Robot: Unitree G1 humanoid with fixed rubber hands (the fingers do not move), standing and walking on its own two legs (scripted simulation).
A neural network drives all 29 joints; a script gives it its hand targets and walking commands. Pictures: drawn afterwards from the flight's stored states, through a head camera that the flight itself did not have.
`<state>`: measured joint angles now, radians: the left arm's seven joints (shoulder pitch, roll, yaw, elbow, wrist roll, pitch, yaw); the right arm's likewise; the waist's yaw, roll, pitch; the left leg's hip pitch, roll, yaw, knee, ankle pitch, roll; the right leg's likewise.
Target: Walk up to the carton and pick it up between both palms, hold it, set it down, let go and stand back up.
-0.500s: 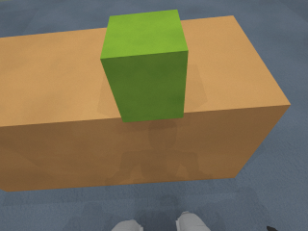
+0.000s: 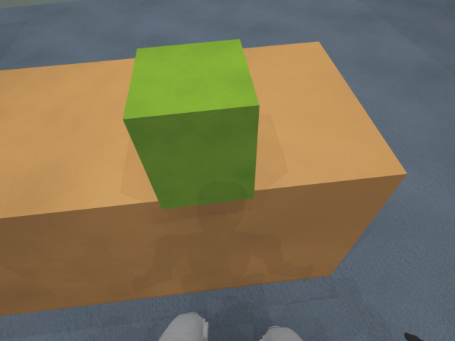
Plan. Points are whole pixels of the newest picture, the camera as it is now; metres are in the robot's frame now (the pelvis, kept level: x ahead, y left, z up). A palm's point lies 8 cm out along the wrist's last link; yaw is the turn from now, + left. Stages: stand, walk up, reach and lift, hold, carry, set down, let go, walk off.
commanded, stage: walk up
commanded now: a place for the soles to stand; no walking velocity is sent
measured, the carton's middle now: (199, 128) +0.49 +0.08 +0.09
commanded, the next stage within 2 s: none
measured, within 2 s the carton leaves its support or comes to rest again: neither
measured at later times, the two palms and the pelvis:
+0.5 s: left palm out of the picture +0.11 +0.39 -0.11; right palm out of the picture +0.13 -0.22 -0.11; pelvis +0.06 +0.08 +0.00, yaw -2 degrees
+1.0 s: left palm out of the picture +0.12 +0.39 -0.11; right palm out of the picture +0.13 -0.23 -0.10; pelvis +0.06 +0.07 +0.00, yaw -2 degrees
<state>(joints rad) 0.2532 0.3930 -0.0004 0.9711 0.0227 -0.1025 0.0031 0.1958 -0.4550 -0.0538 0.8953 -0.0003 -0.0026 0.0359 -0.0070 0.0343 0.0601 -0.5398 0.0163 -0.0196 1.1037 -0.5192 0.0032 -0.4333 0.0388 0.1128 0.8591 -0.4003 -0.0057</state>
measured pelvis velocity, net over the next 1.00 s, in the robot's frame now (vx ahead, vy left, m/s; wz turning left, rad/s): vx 0.06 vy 0.07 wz -0.04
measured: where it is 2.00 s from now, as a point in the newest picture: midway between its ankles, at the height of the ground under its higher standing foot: outside the picture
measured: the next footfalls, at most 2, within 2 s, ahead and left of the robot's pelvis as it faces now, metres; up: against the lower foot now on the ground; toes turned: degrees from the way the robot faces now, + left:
left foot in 0.16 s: +0.15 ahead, +0.17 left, +0.00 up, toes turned -5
right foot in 0.42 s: +0.11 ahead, -0.10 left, +0.00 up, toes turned +2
